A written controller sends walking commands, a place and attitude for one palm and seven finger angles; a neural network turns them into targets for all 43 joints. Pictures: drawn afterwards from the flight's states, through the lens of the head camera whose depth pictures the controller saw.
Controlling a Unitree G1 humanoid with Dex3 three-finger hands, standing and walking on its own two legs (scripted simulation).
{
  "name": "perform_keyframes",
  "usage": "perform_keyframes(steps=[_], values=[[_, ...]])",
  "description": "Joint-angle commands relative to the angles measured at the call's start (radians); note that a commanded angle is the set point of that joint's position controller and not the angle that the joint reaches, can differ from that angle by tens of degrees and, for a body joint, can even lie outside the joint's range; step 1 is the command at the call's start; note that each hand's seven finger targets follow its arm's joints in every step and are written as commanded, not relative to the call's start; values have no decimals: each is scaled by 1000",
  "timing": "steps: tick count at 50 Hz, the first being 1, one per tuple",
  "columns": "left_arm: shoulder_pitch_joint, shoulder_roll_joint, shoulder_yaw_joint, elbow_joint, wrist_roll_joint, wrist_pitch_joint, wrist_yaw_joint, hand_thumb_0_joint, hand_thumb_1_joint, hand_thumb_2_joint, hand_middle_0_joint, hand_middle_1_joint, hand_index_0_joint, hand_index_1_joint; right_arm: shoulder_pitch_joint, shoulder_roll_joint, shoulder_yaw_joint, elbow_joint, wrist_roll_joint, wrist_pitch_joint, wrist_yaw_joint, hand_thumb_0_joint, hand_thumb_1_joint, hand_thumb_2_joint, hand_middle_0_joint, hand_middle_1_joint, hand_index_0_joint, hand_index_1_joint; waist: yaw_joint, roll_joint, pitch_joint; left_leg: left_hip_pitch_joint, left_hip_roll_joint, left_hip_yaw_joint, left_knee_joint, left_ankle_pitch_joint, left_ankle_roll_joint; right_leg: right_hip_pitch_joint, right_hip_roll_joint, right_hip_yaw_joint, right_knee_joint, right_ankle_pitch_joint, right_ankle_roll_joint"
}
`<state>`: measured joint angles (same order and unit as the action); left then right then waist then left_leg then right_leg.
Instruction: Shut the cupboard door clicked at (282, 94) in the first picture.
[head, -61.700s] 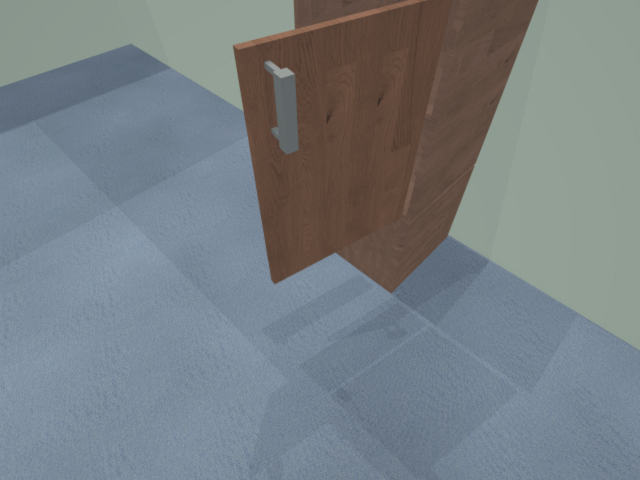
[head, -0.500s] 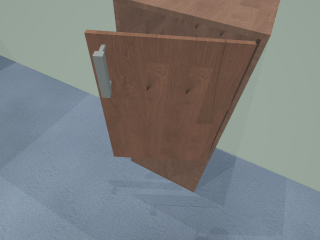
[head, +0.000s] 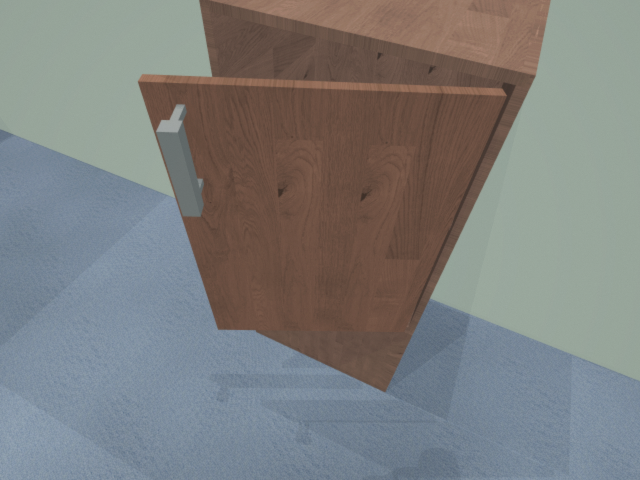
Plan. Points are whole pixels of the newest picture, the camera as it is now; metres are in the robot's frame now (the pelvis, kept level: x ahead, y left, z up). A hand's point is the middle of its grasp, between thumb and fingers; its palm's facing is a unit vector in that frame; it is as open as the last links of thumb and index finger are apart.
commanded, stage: come to a stop and stand still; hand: left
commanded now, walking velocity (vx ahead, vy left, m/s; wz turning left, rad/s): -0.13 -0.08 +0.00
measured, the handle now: (186, 162) +0.45 +0.20 +0.16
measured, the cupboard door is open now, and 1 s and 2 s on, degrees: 26 26 26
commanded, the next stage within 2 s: look again from close up in 1.30 s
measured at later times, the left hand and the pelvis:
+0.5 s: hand out of the picture +0.08 +0.18 -0.19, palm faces +0.08 -0.98 -0.18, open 7.3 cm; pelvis -0.01 +0.00 -0.01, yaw +3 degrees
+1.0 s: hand out of the picture -0.01 +0.16 -0.17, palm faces +0.04 -0.98 -0.20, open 7.4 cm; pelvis -0.02 -0.01 +0.01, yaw +1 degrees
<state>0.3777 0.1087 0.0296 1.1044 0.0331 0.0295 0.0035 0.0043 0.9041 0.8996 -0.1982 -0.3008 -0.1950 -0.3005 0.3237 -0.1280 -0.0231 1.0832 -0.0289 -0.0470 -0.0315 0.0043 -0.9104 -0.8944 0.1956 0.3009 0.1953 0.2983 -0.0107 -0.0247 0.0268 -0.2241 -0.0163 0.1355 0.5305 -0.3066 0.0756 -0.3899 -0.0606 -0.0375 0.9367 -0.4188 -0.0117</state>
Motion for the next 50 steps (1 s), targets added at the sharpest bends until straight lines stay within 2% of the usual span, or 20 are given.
perform_keyframes(steps=[1,4,8,10,11,13,15,17,20,23,24,25,26,28,30,36,39,43,46,50], values=[[-35,34,6,-87,-8,-37,5,0,900,900,-200,-300,-200,-300,79,-116,-10,-12,3,-18,-20,0,-900,-900,200,300,200,300,13,50,67,28,305,-290,-305,440,108,-121,-51,27,-5,85,28],[-45,21,0,-86,-21,-27,18,0,900,900,-200,-300,-200,-300,50,-113,-6,-4,4,-10,-27,0,-900,-900,200,300,200,300,17,114,5,37,259,-180,-208,683,79,48,-16,-19,-220,142,37],[-7,92,14,-78,-19,-32,25,0,900,900,-200,-300,-200,-300,50,-105,-19,5,13,18,-24,0,-900,-900,200,300,200,300,43,90,21,-8,197,-144,-76,504,0,206,-17,-13,-480,407,29],[-5,178,28,-91,-13,-45,38,0,900,900,-200,-300,-200,-300,90,-58,-26,-6,22,32,-14,0,-900,-900,200,300,200,300,24,-55,-24,-136,90,-90,23,161,-63,318,-199,167,-408,940,-66],[-9,208,31,-93,-15,-44,37,0,900,900,-200,-300,-200,-300,113,-43,-31,-6,26,42,-12,0,-900,-900,200,300,200,300,12,-79,-38,-132,43,-70,81,6,-77,299,-278,180,-419,1061,-122],[-29,218,39,-109,-12,-45,45,0,900,900,-200,-300,-200,-300,82,-31,-38,-17,26,64,-12,0,-900,-900,200,300,200,300,24,-195,-86,-141,32,-69,288,-245,-88,301,-322,222,-473,1106,-194],[-58,213,46,-126,-7,-38,57,0,900,900,-200,-300,-200,-300,19,-55,-46,-44,21,74,-12,0,-900,-900,200,300,200,300,48,-209,-80,-204,37,-118,433,-301,-91,303,-338,228,-484,1099,-239],[-112,224,56,-153,-2,-28,61,0,900,900,-200,-300,-200,-300,-9,-62,-50,-61,23,81,-5,0,-900,-900,200,300,200,300,37,-177,-75,-215,37,-134,458,-287,-100,280,-316,194,-483,1005,-230],[-182,239,64,-191,4,-15,57,0,900,900,-200,-300,-200,-300,4,-56,-52,-72,22,85,6,0,-900,-900,200,300,200,300,10,-130,-90,-115,35,-109,314,-185,-109,182,-272,157,-485,758,-186],[-225,227,61,-215,-4,-2,46,0,900,900,-200,-300,-200,-300,83,-54,-48,-61,18,71,11,0,-900,-900,200,300,200,300,-37,-115,-87,103,11,-40,5,55,-105,22,-190,104,-441,366,-85],[-220,187,51,-224,-10,5,40,0,900,900,-200,-300,-200,-300,82,-92,-50,-64,16,61,11,0,-900,-900,200,300,200,300,-39,20,-71,133,67,-121,-104,50,-85,-41,-117,59,-364,184,-36],[-207,122,42,-240,-16,14,37,0,900,900,-200,-300,-200,-300,52,-165,-64,-94,3,52,10,0,-900,-900,200,300,200,300,-36,290,-33,51,267,-387,-253,0,-12,-124,0,-21,-205,-66,33],[-235,110,36,-246,-16,19,39,0,900,900,-200,-300,-200,-300,-27,-210,-63,-127,-8,57,11,0,-900,-900,200,300,200,300,-32,335,34,-144,357,-489,-349,-82,74,-66,25,30,-80,-128,40],[-195,126,40,-190,-8,21,28,0,900,900,-200,-300,-200,-300,-151,-165,-39,-137,-11,47,4,0,-900,-900,200,300,200,300,23,240,64,-236,289,-409,-388,-217,77,32,-3,79,-11,-8,30],[-130,117,34,-158,-3,13,11,0,900,900,-200,-300,-200,-300,-146,-170,-36,-138,-8,40,-2,0,-900,-900,200,300,200,300,30,169,61,-124,264,-361,-357,-187,68,-27,22,48,6,27,30],[-187,106,15,-161,-9,-10,-1,0,900,900,-200,-300,-200,-300,21,-188,-45,-75,-8,35,-14,0,-900,-900,200,300,200,300,-52,113,19,172,311,-358,-299,156,96,-74,12,13,-197,-39,35],[-145,96,13,-144,-15,-5,0,0,900,900,-200,-300,-200,-300,30,-208,-47,-57,-6,39,-20,0,-900,-900,200,300,200,300,-41,125,-14,162,316,-352,-273,250,93,8,22,9,-269,-44,24],[-23,98,14,-89,-18,-13,8,0,900,900,-200,-300,-200,-300,-7,-181,-39,-39,10,41,-19,0,-900,-900,200,300,200,300,14,105,-68,64,229,-251,-179,242,18,252,27,-8,-574,185,13],[-13,177,14,-64,-22,-32,26,0,900,900,-200,-300,-200,-300,-25,-73,-2,-36,19,41,-7,0,-900,-900,200,300,200,300,10,-119,7,-114,75,-87,-72,1,-76,302,-193,199,-657,326,-92],[-44,118,-10,-40,-27,-50,32,0,900,900,-200,-300,-200,-300,9,-69,5,31,12,42,-3,0,-900,-900,200,300,200,300,-6,-91,42,39,105,-111,-120,207,-74,199,-97,94,-601,441,-58]])
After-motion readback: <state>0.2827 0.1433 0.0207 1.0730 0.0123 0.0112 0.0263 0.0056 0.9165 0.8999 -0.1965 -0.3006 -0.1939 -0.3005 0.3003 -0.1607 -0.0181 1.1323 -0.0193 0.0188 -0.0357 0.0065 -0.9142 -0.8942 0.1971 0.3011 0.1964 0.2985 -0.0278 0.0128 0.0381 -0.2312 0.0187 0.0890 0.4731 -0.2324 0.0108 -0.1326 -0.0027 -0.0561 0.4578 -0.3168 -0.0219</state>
